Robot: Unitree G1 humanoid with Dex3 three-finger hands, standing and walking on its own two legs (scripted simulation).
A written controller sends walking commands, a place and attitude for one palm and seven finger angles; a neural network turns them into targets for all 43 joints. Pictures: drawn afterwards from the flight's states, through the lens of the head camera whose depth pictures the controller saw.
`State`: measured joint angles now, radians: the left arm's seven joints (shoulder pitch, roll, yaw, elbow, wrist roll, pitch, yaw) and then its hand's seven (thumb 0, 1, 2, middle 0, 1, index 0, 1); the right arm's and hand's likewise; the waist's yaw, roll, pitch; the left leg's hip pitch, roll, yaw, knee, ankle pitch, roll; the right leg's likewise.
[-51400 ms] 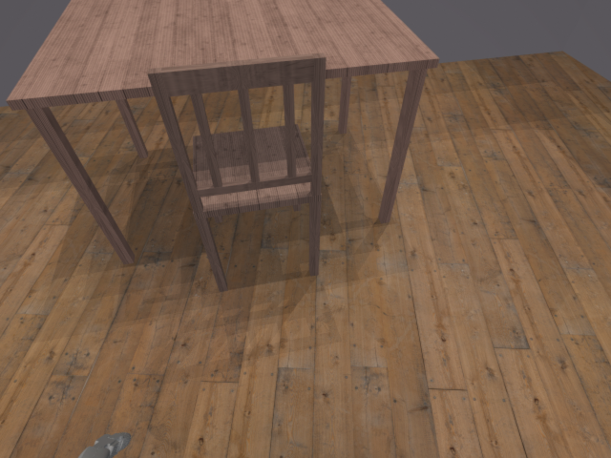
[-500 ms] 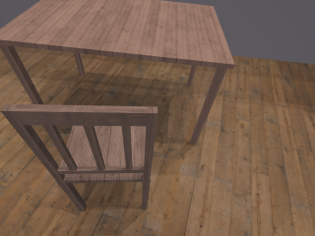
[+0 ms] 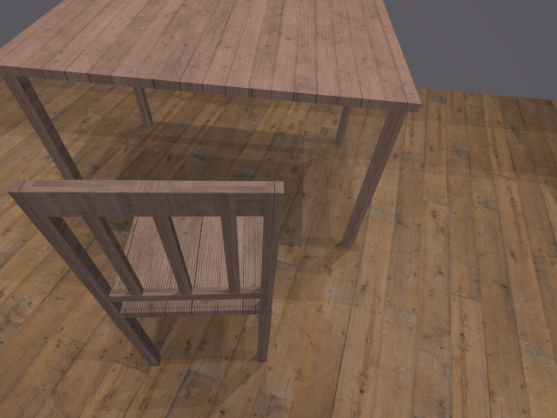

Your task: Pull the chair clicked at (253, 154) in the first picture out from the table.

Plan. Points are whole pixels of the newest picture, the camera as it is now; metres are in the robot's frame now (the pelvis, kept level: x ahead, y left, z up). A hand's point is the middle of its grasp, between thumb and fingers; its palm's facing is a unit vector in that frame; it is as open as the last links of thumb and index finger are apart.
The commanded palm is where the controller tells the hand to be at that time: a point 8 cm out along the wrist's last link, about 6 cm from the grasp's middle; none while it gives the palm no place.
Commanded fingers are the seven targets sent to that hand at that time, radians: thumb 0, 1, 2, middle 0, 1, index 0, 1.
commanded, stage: raise the hand toward the chair's back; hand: left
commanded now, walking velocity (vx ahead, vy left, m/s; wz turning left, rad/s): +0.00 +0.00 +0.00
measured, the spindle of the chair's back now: (175, 257) +0.41 +0.21 -0.10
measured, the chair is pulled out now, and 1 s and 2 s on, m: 0.32 0.32 0.32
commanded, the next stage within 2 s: none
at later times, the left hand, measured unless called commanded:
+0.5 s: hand out of the picture +0.13 +0.18 -0.07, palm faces +0.31 -0.95 -0.03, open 10.4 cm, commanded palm +0.14 +0.22 -0.06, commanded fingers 0.00 0.22 0.61 -0.13 -0.19 -0.13 -0.19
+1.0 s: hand (184, 349) +0.23 +0.15 -0.06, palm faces +0.09 -1.00 -0.05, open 14.7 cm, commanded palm +0.19 +0.21 -0.05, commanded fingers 0.00 -0.36 0.36 -0.07 -0.10 -0.07 -0.10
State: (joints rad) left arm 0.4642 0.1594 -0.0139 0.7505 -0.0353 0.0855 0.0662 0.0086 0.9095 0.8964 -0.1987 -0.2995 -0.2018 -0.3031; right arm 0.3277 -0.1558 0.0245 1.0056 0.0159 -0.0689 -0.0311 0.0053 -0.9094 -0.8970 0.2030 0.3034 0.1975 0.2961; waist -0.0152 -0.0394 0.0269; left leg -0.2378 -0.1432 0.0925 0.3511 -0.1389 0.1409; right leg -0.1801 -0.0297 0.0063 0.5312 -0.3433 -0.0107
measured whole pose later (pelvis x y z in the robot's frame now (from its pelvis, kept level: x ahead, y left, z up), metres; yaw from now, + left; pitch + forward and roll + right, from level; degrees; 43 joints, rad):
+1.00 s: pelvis +0.02 -0.05 -0.10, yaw +2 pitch +20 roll -3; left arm 0.45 0.22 0.16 -0.01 -0.29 -0.50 -0.22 0.00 -0.13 0.46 -0.09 -0.14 -0.09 -0.14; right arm 0.20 -0.27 -0.02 0.59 0.03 -0.16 -0.02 0.01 -0.90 -0.90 0.20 0.30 0.20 0.30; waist -0.01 0.04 -0.17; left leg -1.00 -0.05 0.02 1.22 -0.55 0.10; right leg -0.95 0.08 -0.13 1.16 -0.56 -0.09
